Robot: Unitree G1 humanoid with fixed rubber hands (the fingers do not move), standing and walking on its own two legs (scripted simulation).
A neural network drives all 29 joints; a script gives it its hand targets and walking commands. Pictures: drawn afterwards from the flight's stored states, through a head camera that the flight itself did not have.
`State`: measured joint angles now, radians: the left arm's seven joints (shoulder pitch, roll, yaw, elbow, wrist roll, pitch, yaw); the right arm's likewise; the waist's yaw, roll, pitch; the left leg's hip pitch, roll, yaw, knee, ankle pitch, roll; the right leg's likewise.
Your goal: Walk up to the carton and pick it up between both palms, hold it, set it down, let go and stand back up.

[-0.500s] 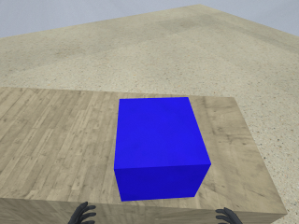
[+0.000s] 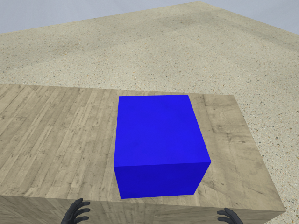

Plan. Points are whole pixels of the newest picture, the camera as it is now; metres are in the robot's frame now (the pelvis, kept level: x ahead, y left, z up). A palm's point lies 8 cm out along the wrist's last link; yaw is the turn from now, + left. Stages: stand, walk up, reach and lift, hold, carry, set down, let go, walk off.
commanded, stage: stand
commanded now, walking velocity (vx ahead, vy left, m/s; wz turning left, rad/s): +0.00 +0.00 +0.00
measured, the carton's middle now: (155, 144) +0.42 +0.00 -0.07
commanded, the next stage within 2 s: none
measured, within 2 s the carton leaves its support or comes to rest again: neither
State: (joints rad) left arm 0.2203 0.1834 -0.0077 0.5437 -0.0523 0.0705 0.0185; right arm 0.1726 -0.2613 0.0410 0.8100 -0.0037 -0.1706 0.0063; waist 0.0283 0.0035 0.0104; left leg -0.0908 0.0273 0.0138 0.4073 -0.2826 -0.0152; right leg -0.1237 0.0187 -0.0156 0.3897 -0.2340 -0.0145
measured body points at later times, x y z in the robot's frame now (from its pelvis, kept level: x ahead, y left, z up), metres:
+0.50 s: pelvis -0.01 +0.00 +0.00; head -0.02 +0.01 +0.45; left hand +0.10 +0.27 -0.12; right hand +0.12 -0.25 -0.10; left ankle -0.04 +0.12 -0.74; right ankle -0.01 -0.11 -0.74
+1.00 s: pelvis -0.01 +0.00 +0.00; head -0.02 +0.00 +0.45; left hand +0.09 +0.28 -0.11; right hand +0.12 -0.26 -0.11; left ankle -0.04 +0.12 -0.74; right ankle -0.01 -0.11 -0.74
